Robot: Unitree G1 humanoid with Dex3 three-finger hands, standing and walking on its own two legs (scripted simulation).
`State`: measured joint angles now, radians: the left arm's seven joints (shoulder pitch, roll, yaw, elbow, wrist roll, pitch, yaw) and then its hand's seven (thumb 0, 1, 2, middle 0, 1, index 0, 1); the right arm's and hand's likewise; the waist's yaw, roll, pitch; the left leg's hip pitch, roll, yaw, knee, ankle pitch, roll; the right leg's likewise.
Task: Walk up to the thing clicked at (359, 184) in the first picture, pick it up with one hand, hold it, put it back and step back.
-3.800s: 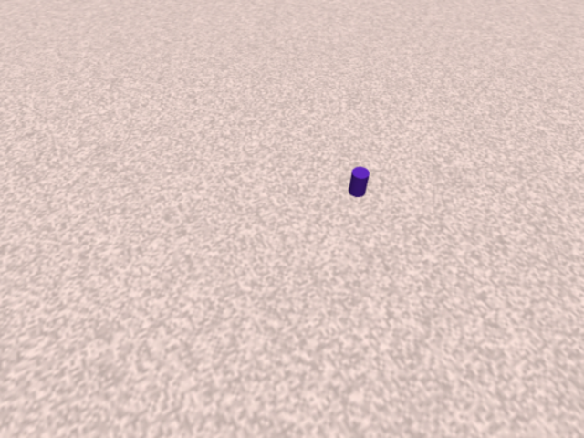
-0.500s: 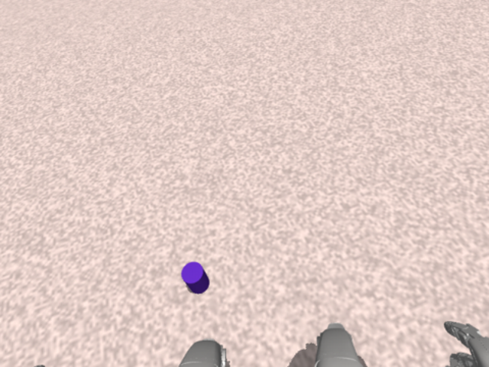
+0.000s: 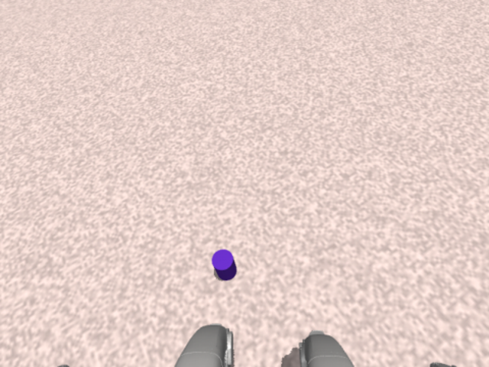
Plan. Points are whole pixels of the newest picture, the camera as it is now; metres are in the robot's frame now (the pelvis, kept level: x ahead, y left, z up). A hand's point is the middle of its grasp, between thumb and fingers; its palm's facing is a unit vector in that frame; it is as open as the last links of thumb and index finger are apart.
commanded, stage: walk up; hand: left
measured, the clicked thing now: (224, 265) +0.51 +0.16 -0.67
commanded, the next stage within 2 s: none
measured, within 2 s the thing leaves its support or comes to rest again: neither
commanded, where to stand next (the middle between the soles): +0.10 +0.02 m, yaw -10 degrees
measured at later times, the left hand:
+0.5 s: hand out of the picture +0.13 +0.33 -0.13, palm faces -0.23 -0.91 -0.34, open 7.4 cm
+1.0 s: hand (127, 308) +0.23 +0.25 -0.12, palm faces -0.19 -0.90 -0.38, open 7.4 cm
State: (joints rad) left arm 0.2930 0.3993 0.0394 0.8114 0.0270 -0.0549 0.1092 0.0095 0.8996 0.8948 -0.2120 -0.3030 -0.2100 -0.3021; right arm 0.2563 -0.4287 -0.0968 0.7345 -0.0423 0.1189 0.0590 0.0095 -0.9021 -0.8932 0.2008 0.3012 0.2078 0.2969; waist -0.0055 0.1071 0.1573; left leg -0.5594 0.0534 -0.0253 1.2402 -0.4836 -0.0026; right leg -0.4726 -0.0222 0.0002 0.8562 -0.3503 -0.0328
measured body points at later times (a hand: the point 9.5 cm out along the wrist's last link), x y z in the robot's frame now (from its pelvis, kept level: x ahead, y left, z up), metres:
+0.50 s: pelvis +0.02 +0.06 +0.03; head +0.06 +0.08 +0.48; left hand +0.14 +0.37 -0.10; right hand -0.06 -0.29 -0.05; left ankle +0.00 +0.20 -0.69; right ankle +0.05 -0.11 -0.66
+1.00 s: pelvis +0.06 +0.02 +0.02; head +0.10 +0.01 +0.47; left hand +0.24 +0.30 -0.10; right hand +0.08 -0.30 -0.11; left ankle +0.14 +0.14 -0.69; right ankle +0.04 -0.10 -0.70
